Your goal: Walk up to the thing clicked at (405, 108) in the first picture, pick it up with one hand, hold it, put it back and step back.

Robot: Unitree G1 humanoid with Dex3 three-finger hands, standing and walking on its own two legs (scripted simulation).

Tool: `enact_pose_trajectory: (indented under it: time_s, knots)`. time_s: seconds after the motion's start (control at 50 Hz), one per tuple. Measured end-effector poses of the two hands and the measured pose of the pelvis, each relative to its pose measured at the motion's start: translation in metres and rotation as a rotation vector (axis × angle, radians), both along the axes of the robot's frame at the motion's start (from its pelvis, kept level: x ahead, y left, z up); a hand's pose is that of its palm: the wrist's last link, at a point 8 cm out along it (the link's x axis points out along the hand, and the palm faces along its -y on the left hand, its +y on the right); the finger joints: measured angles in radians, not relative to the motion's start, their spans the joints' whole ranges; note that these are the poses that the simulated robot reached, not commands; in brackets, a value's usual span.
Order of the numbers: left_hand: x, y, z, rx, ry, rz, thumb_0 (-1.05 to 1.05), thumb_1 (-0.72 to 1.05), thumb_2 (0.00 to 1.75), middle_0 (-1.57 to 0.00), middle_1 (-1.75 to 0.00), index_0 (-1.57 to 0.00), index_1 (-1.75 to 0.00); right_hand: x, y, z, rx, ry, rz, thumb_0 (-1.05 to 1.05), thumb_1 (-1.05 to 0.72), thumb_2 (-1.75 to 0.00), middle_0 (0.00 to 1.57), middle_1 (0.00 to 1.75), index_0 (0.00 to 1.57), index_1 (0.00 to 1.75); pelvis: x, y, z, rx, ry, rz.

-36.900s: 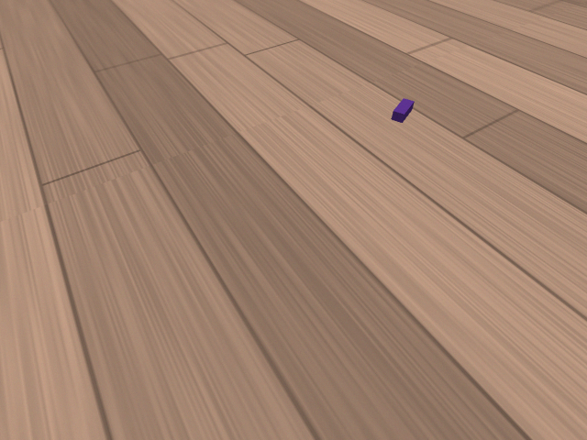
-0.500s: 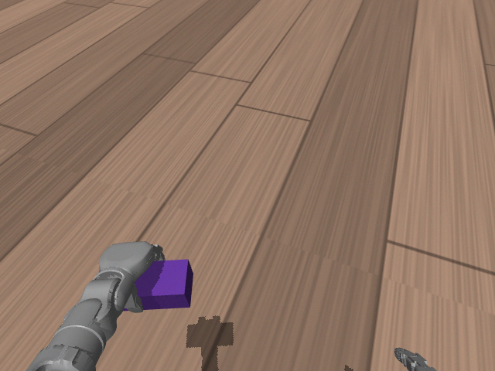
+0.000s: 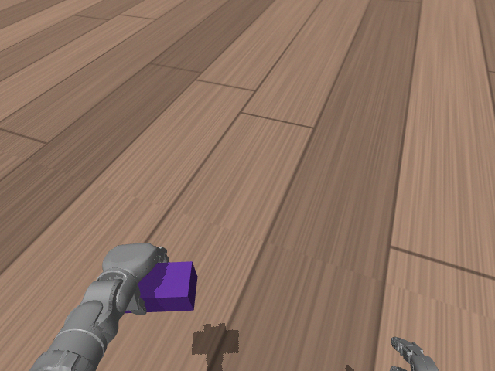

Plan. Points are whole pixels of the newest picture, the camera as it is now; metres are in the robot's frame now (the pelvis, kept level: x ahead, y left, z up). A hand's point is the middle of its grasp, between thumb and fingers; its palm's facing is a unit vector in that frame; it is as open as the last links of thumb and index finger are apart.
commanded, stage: hold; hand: left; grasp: from above
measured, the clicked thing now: (149, 287) +0.30 +0.21 -0.09
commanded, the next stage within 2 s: crouch in 0.94 s
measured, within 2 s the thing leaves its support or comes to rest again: neither
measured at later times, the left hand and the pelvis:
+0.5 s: hand (133, 287) +0.28 +0.22 -0.03, palm faces -0.47 -0.03 -0.88, open 9.9 cm; pelvis -0.01 +0.00 +0.00, yaw +0 degrees
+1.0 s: hand (135, 287) +0.28 +0.22 -0.04, palm faces -0.47 -0.03 -0.88, open 9.9 cm; pelvis +0.00 +0.00 +0.01, yaw +0 degrees
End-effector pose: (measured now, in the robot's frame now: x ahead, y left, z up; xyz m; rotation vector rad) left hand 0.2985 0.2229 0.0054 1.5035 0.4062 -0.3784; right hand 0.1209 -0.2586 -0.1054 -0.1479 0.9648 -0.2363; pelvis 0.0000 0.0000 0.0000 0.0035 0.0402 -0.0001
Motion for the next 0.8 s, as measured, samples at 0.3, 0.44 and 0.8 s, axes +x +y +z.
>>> enact_pose_trajectory:
  time_s: [0.3, 0.44, 0.8]
  knots:
    - [-0.009, 0.002, 0.011, 0.0, -0.004, -0.011, -0.01, 0.04, 0.47, -0.71, -0.46, -0.74, -0.44, 0.001, 0.005, 0.003, 0.007, -0.024, 0.013, 0.01, -0.91, -0.9, 0.2, 0.3, 0.2, 0.3, -0.005, 0.001, 0.003, 0.001, -0.025, -0.002]
    - [-0.011, 0.001, 0.017, -0.007, -0.01, -0.012, -0.01, 0.04, 0.46, -0.71, -0.47, -0.73, -0.45, 0.003, 0.007, 0.005, 0.009, -0.036, 0.02, 0.01, -0.91, -0.9, 0.2, 0.3, 0.2, 0.3, -0.007, 0.0, 0.004, 0.001, -0.035, -0.002]
    - [-0.015, -0.003, 0.014, -0.014, 0.011, -0.026, -0.01, 0.04, 0.47, -0.7, -0.49, -0.72, -0.48, 0.012, 0.01, 0.01, 0.008, -0.053, 0.034, 0.01, -0.91, -0.9, 0.2, 0.3, 0.2, 0.3, -0.008, 0.0, 0.006, 0.003, -0.041, -0.002]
